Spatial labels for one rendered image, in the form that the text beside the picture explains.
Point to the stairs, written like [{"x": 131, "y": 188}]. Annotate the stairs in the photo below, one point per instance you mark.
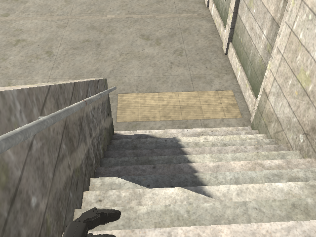
[{"x": 203, "y": 182}]

